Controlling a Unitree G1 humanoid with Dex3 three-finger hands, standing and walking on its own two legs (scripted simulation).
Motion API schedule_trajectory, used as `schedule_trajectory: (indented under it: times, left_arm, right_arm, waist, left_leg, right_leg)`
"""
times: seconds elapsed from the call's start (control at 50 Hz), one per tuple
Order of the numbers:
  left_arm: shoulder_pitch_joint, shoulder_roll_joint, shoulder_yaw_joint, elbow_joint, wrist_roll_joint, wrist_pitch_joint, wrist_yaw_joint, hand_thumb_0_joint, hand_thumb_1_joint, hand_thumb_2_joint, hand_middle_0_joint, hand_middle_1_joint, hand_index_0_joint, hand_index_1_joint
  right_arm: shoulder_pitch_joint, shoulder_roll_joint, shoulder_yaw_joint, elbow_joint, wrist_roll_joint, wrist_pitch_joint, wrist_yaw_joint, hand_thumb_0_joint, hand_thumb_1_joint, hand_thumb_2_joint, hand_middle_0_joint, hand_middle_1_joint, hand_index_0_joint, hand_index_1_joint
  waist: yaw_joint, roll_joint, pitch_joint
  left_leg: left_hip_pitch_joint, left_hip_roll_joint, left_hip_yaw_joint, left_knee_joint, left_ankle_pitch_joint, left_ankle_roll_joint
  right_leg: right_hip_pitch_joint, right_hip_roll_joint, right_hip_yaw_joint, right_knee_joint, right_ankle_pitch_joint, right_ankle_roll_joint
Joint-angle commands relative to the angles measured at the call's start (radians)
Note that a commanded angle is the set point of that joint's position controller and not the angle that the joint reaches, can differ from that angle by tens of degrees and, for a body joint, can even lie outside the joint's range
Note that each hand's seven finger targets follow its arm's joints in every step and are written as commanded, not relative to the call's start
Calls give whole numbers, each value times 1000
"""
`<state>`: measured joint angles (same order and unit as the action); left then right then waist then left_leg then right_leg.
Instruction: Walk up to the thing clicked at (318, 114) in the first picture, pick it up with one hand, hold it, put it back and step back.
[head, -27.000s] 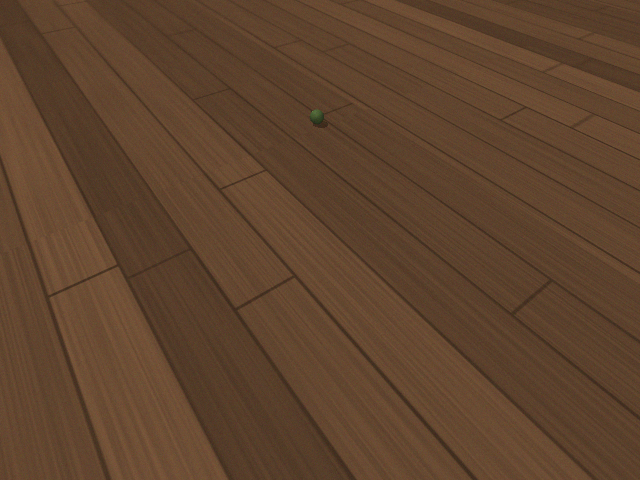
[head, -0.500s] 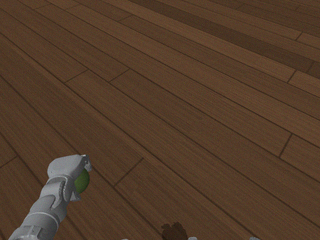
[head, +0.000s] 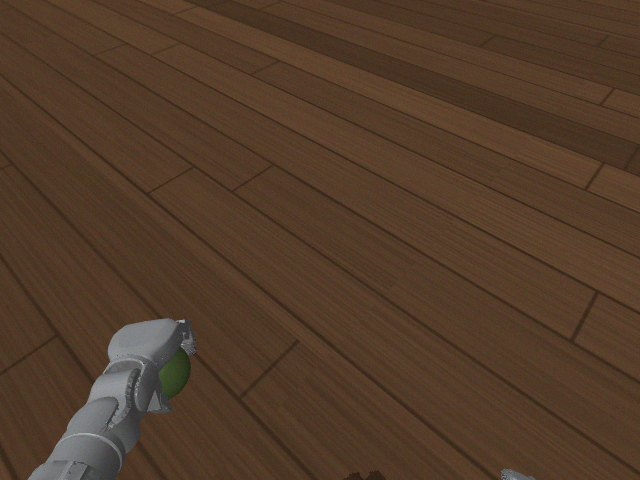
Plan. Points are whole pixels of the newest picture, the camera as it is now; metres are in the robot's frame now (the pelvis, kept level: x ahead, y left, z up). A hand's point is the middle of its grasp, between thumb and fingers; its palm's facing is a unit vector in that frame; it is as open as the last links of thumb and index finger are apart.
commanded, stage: hold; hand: left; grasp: from above
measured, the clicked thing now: (160, 370) +0.32 +0.24 -0.08
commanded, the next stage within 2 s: crouch in 1.54 s
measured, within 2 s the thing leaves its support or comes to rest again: neither
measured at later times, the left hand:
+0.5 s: hand (159, 382) +0.29 +0.22 -0.04, palm faces -0.46 -0.08 -0.88, open 10.1 cm
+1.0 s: hand (158, 383) +0.28 +0.21 -0.02, palm faces -0.46 -0.07 -0.89, open 10.1 cm
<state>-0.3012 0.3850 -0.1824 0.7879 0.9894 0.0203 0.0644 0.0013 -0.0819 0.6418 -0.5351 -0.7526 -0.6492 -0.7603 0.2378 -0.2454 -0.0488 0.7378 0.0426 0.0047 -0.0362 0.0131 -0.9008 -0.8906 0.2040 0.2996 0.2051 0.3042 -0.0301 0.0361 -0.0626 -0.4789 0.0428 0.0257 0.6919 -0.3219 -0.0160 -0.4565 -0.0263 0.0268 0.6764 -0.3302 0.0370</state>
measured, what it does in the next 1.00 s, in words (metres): stands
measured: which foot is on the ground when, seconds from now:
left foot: down 0.00-1.00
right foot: down 0.00-1.00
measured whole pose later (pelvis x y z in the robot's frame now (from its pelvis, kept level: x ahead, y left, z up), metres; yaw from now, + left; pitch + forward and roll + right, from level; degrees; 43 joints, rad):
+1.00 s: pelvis -0.02 -0.01 +0.01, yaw +0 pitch +1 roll +0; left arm -0.24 0.39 -0.21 0.63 0.97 0.01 -0.06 0.01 -0.08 0.68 -0.50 -0.79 -0.62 -0.80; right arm 0.19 -0.25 -0.03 0.69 0.06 0.04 -0.06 0.02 -0.91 -0.90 0.20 0.30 0.20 0.30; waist 0.00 0.05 -0.02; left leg -0.31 0.04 0.04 0.52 -0.23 -0.02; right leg -0.31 -0.02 0.03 0.55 -0.25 0.03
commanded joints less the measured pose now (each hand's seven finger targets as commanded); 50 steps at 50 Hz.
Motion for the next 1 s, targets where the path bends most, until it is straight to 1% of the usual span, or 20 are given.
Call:
schedule_trajectory:
  times: [0.0, 0.04, 0.06, 0.08, 0.1, 0.14, 0.16, 0.22, 0.34, 0.36, 0.4, 0.48, 0.6, 0.78, 0.8, 0.84, 0.86, 0.9, 0.94, 0.98]
  left_arm:
    - [-295, 207, 75, -205, 9, -5, 17, 0, 560, 925, -892, -912, -924, -880]
    - [-302, 227, 91, -221, 6, -5, 14, 0, 558, 938, -891, -916, -921, -886]
    - [-318, 219, 82, -238, 8, -7, 9, 0, 558, 928, -881, -927, -916, -892]
    - [-338, 230, 90, -275, 5, -11, 10, 0, 567, 951, -893, -926, -924, -895]
    - [-301, 226, 90, -221, 15, -8, 7, 0, 567, 957, -892, -938, -924, -905]
    - [-349, 248, 102, -277, 15, -15, 8, 0, 567, 944, -887, -922, -920, -889]
    - [-323, 229, 92, -250, 17, -14, 6, 0, 562, 938, -874, -948, -912, -909]
    - [-317, 235, 101, -267, 18, -14, 3, 0, 554, 958, -875, -935, -907, -903]
    - [-287, 209, 83, -269, 9, -1, -9, 0, 584, 952, -889, -962, -927, -923]
    - [-311, 216, 83, -294, -1, -3, -13, 0, 598, 966, -905, -950, -939, -915]
    - [-283, 213, 83, -274, -1, -1, -23, 0, 572, 966, -878, -974, -916, -935]
    - [-299, 223, 83, -320, 7, -10, -37, 0, 525, 964, -851, -958, -884, -924]
    - [-329, 229, 94, -338, -1, -14, -28, 0, 540, 967, -852, -994, -893, -952]
    - [-305, 224, 87, -367, -7, -8, -52, 0, 545, 989, -848, -1010, -890, -968]
    - [-288, 211, 76, -336, -8, -5, -58, 0, 539, 979, -838, -1021, -884, -975]
    - [-301, 226, 84, -369, -14, -9, -68, 0, 540, 972, -864, -973, -899, -938]
    - [-300, 248, 103, -364, -11, -10, -70, 0, 536, 986, -854, -992, -891, -955]
    - [-308, 221, 81, -381, -14, -12, -78, 0, 525, 965, -845, -980, -883, -941]
    - [-315, 227, 83, -377, -11, -14, -81, 0, 529, 947, -843, -981, -885, -938]
    - [-299, 226, 85, -386, -14, -20, -82, 0, 517, 954, -834, -986, -875, -944]
  right_arm:
    - [-19, -150, -48, -120, 1, -26, -9, 0, -898, -897, 200, 300, 200, 300]
    - [-22, -150, -48, -125, 2, -22, -8, 0, -899, -897, 200, 300, 200, 300]
    - [-23, -147, -46, -127, 1, -20, -8, 0, -899, -897, 200, 300, 200, 300]
    - [-29, -149, -48, -134, 2, -18, -9, 0, -897, -896, 200, 300, 200, 300]
    - [-28, -148, -44, -133, 2, -16, -10, 0, -898, -897, 200, 300, 200, 300]
    - [-35, -149, -46, -134, 3, -14, -11, 0, -896, -896, 200, 299, 200, 299]
    - [-29, -149, -45, -137, 3, -12, -10, 0, -897, -896, 200, 300, 200, 300]
    - [-36, -151, -46, -143, 4, -9, -10, 0, -896, -896, 200, 300, 200, 300]
    - [-64, -144, -41, -161, 6, -4, -9, 0, -899, -897, 200, 300, 200, 300]
    - [-73, -145, -40, -167, 8, -4, -9, 0, -898, -897, 200, 299, 200, 299]
    - [-74, -145, -39, -168, 9, -2, -10, 0, -901, -898, 200, 300, 199, 300]
    - [-87, -145, -36, -171, 11, -1, -15, 0, -904, -899, 200, 300, 200, 300]
    - [-105, -138, -28, -172, 14, -7, -20, 0, -905, -900, 200, 300, 200, 300]
    - [-129, -136, -26, -177, 17, -7, -22, 0, -904, -899, 200, 300, 200, 300]
    - [-128, -137, -25, -177, 16, -9, -23, 0, -905, -900, 200, 300, 200, 300]
    - [-140, -136, -24, -184, 19, -8, -26, 0, -907, -901, 199, 300, 200, 300]
    - [-132, -136, -21, -182, 19, -9, -27, 0, -905, -900, 199, 300, 199, 300]
    - [-141, -128, -18, -184, 19, -9, -27, 0, -907, -901, 200, 300, 200, 300]
    - [-141, -132, -17, -188, 20, -9, -31, 0, -906, -901, 199, 300, 200, 300]
    - [-146, -128, -16, -191, 22, -11, -30, 0, -907, -901, 199, 300, 199, 300]
  waist:
    - [2, -13, -261]
    - [5, -5, -276]
    - [2, -1, -269]
    - [11, 13, -279]
    - [4, -15, -244]
    - [9, 17, -275]
    - [3, 11, -254]
    - [9, 10, -250]
    - [18, -36, -213]
    - [19, -29, -217]
    - [16, -31, -209]
    - [16, -7, -220]
    - [22, -10, -200]
    - [35, -1, -212]
    - [25, -23, -194]
    - [34, -14, -193]
    - [35, -27, -189]
    - [32, -15, -194]
    - [27, -27, -181]
    - [39, -14, -179]
  left_leg:
    - [202, -53, 1, -92, 281, 13]
    - [218, -52, 3, -96, 308, 11]
    - [211, -51, 0, -98, 309, 12]
    - [228, -51, 1, -106, 303, 10]
    - [207, -53, 1, -108, 288, 14]
    - [232, -53, 4, -116, 292, 11]
    - [232, -51, 6, -119, 290, 12]
    - [242, -49, 6, -132, 283, 13]
    - [226, -56, 9, -156, 229, 23]
    - [231, -57, 11, -161, 211, 24]
    - [238, -55, 13, -169, 209, 24]
    - [270, -50, 8, -188, 209, 20]
    - [269, -53, 9, -204, 170, 20]
    - [298, -52, 15, -219, 198, 21]
    - [293, -48, 10, -225, 194, 22]
    - [298, -53, 15, -229, 187, 23]
    - [289, -52, 15, -230, 175, 26]
    - [301, -54, 20, -235, 177, 26]
    - [304, -53, 20, -239, 177, 28]
    - [299, -53, 17, -245, 171, 25]
  right_leg:
    - [95, 55, -22, -105, 262, -37]
    - [115, 56, -24, -103, 283, -37]
    - [109, 57, -23, -105, 287, -37]
    - [118, 57, -22, -111, 276, -37]
    - [110, 56, -21, -118, 268, -36]
    - [118, 56, -16, -117, 272, -37]
    - [113, 56, -18, -121, 267, -39]
    - [124, 57, -19, -130, 256, -40]
    - [141, 50, -14, -169, 219, -31]
    - [145, 49, -13, -176, 200, -31]
    - [145, 49, -14, -179, 196, -31]
    - [144, 53, -21, -180, 186, -38]
    - [142, 51, -15, -203, 147, -37]
    - [170, 50, -15, -217, 169, -36]
    - [166, 53, -18, -217, 165, -36]
    - [167, 50, -17, -230, 158, -35]
    - [169, 50, -14, -235, 146, -33]
    - [173, 48, -11, -235, 151, -34]
    - [169, 49, -13, -240, 153, -33]
    - [176, 50, -16, -242, 139, -37]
